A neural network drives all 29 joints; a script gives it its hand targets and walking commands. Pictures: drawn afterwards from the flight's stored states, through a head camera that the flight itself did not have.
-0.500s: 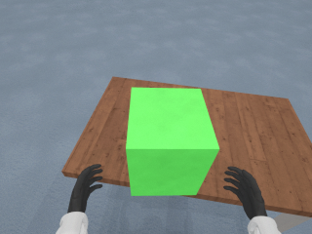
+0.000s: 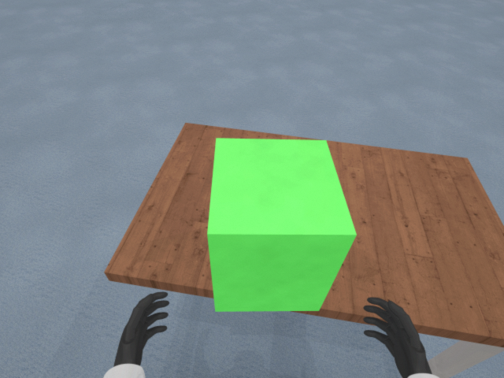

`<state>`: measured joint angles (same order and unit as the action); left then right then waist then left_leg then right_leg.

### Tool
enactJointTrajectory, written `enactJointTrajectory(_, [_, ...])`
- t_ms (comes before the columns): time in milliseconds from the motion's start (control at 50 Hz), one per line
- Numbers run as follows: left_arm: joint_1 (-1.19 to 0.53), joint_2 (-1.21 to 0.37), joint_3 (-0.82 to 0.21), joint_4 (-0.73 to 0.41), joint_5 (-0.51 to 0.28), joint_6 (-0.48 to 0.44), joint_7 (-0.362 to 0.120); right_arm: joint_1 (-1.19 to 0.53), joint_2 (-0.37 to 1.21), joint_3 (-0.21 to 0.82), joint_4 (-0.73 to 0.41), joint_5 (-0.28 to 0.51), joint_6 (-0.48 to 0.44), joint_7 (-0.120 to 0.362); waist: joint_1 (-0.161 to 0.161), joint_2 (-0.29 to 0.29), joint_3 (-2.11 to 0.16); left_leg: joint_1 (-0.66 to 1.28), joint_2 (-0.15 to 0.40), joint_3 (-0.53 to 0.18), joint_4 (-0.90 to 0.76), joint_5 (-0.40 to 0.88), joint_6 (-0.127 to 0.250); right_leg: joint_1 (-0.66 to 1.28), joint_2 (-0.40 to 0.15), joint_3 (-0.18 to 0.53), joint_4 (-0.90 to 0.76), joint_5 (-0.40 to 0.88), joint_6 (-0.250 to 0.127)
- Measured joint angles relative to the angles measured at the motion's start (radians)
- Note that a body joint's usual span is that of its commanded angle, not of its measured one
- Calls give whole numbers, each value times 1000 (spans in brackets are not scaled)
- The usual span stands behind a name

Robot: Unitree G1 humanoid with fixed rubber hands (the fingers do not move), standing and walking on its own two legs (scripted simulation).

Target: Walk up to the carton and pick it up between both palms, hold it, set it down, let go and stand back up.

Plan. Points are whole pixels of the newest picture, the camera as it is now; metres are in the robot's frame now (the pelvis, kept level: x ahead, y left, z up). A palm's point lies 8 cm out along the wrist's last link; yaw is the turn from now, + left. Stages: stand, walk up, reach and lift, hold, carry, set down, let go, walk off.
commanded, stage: set down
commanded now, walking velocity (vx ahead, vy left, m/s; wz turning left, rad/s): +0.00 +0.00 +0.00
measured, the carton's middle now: (269, 227) +0.39 +0.00 +0.02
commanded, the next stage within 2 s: let go in 0.72 s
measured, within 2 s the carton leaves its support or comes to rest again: neither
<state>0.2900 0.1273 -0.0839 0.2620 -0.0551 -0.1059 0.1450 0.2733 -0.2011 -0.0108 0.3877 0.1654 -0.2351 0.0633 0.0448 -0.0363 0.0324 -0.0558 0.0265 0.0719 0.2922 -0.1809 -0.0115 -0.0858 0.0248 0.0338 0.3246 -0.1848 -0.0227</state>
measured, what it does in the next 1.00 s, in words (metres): stands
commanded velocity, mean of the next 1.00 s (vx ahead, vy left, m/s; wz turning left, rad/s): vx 0.00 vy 0.00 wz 0.00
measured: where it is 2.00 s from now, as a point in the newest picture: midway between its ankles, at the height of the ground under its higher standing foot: outside the picture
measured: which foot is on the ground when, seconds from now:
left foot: down 0.00-1.00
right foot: down 0.00-1.00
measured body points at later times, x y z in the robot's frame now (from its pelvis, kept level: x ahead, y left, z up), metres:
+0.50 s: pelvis +0.01 +0.01 +0.00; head +0.01 +0.02 +0.45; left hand +0.17 +0.23 -0.07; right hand +0.19 -0.21 -0.06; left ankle -0.01 +0.12 -0.75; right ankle +0.00 -0.11 -0.75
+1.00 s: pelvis +0.00 +0.01 +0.00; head +0.01 +0.01 +0.45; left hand +0.16 +0.24 -0.09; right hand +0.17 -0.22 -0.09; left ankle -0.01 +0.12 -0.75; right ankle +0.00 -0.11 -0.75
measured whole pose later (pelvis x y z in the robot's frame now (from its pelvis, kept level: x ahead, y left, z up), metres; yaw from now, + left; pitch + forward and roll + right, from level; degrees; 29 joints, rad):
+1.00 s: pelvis +0.00 +0.01 +0.00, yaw +1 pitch -4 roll +0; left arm 0.17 0.21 -0.02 0.52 -0.01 0.11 0.03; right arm 0.16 -0.18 -0.03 0.70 -0.01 -0.18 0.04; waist 0.02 -0.01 0.08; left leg -0.08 0.02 0.06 0.36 -0.21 -0.01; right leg -0.09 0.02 0.02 0.36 -0.20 -0.01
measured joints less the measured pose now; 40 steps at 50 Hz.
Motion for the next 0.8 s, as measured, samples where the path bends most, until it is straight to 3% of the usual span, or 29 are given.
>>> enactJointTrajectory(260, [-10, 22, 51, 79, 22, 65, -63, 0, 0, 12, 59, -52, 35, -17, -9, 3, 13, 26, 0, -6, -6, -10, 0, 37, 0, -6, -25, -3, 3])
enactJointTrajectory(540, [7, 63, 56, 126, 30, 93, -87, -15, 7, 4, 161, -88, 11, -15, -15, 19, 29, 11, -3, -10, 24, -28, 7, 41, -4, -9, -31, -3, 11])
enactJointTrajectory(800, [-50, 67, 55, 220, 39, 173, -109, -67, 8, -11, 269, -140, 46, -24, -22, 10, 31, -4, -4, -16, 46, -30, 8, 23, -6, -15, 0, -10, 11])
